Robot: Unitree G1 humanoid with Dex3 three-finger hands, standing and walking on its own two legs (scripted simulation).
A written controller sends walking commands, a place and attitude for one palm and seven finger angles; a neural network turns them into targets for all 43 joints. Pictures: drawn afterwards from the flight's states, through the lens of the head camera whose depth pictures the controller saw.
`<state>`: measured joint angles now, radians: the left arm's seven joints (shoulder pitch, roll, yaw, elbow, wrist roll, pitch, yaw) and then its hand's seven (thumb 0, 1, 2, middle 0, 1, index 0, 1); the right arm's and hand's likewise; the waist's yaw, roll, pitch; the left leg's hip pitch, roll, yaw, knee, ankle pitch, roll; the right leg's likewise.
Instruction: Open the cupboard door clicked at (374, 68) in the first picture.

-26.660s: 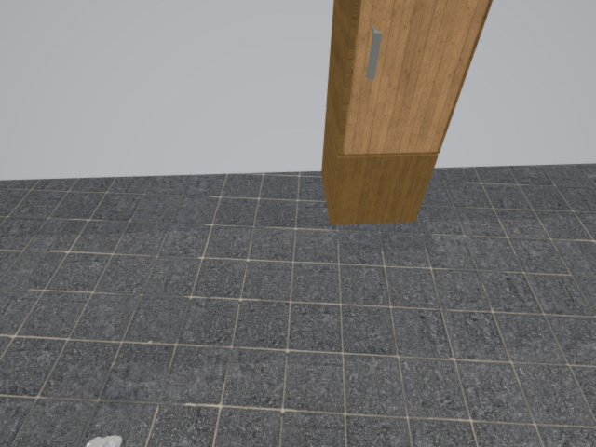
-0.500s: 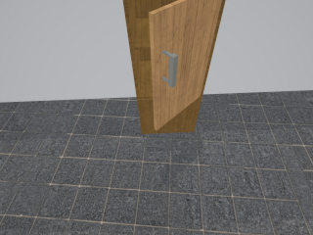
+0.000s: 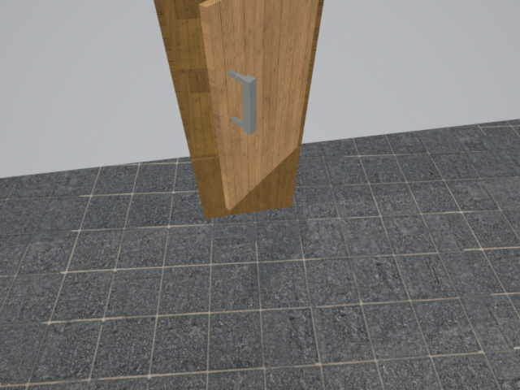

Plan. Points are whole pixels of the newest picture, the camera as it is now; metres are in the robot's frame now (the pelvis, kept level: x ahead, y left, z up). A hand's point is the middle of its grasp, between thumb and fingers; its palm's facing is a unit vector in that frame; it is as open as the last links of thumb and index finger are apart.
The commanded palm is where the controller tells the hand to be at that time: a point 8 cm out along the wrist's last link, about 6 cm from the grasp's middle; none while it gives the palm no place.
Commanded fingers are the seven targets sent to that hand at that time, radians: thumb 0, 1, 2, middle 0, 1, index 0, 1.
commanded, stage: walk to a spot facing it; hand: left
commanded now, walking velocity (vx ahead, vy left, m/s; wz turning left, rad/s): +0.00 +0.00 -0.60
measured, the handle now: (242, 103) +0.66 +0.08 +0.05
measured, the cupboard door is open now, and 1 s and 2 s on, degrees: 41 41 41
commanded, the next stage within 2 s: none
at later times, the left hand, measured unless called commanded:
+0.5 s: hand out of the picture +0.08 +0.18 -0.17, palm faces -0.22 -0.94 -0.25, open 7.4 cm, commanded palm none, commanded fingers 0.00 0.90 0.90 -0.20 -0.30 -0.20 -0.30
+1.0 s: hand (205, 360) +0.19 +0.11 -0.16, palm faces -0.55 -0.79 -0.28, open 7.4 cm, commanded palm none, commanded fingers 0.00 0.90 0.90 -0.20 -0.30 -0.20 -0.30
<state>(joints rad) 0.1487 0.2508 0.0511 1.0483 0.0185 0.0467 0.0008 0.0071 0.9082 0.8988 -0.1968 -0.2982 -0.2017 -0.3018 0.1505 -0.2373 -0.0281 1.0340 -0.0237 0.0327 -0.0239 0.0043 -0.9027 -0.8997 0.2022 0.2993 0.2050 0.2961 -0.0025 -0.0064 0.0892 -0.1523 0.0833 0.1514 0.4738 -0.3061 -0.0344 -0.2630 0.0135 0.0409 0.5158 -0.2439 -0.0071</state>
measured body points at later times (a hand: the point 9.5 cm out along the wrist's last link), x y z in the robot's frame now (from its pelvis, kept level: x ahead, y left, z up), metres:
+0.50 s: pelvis -0.01 -0.01 +0.00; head +0.05 -0.02 +0.45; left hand +0.09 +0.23 -0.15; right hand +0.05 -0.29 -0.13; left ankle +0.01 +0.13 -0.71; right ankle +0.00 -0.12 -0.74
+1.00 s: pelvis -0.01 -0.02 -0.01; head +0.04 -0.05 +0.44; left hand +0.22 +0.15 -0.14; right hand -0.11 -0.28 -0.15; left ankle +0.05 +0.11 -0.68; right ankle -0.07 -0.13 -0.74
